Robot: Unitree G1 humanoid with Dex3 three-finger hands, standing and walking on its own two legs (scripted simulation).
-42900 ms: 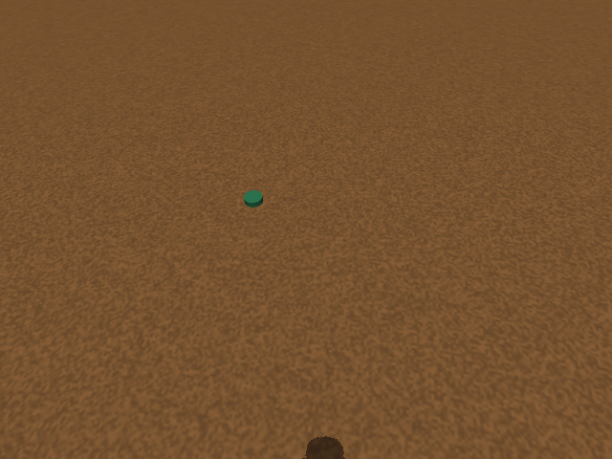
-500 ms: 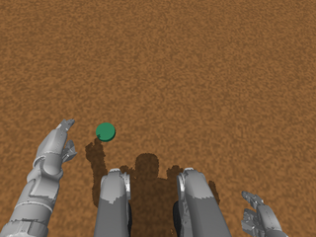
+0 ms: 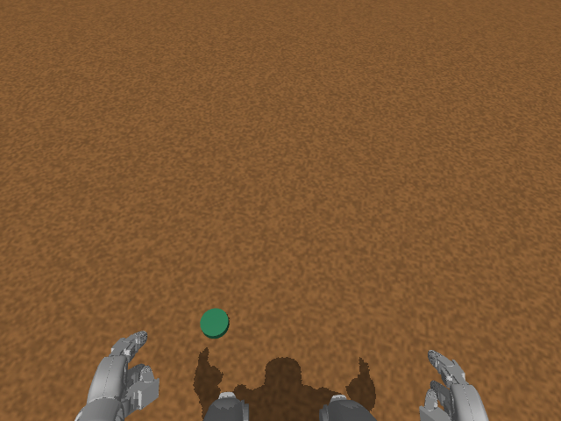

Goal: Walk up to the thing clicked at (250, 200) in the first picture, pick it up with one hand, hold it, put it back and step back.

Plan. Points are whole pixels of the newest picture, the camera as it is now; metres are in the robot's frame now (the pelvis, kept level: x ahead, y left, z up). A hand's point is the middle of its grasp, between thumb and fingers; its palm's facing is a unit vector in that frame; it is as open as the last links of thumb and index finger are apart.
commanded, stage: home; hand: left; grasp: from above
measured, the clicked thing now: (214, 323) +0.50 +0.19 -0.66
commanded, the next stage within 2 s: none
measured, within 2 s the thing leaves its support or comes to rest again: neither
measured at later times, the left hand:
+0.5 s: hand (135, 415) +0.18 +0.18 -0.01, palm faces +0.08 -0.98 -0.19, open 7.4 cm
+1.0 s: hand out of the picture +0.17 +0.18 +0.00, palm faces +0.06 -0.98 -0.20, open 7.4 cm
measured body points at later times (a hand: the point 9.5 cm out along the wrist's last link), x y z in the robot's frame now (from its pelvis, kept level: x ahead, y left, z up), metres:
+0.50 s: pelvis +0.02 +0.00 +0.04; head +0.03 +0.01 +0.49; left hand +0.17 +0.24 +0.01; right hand +0.20 -0.24 -0.01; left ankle +0.04 +0.12 -0.64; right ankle +0.02 -0.13 -0.64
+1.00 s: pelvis +0.01 +0.00 +0.04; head +0.03 +0.01 +0.49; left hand +0.16 +0.24 +0.01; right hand +0.17 -0.24 -0.02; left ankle +0.04 +0.12 -0.64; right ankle +0.02 -0.13 -0.64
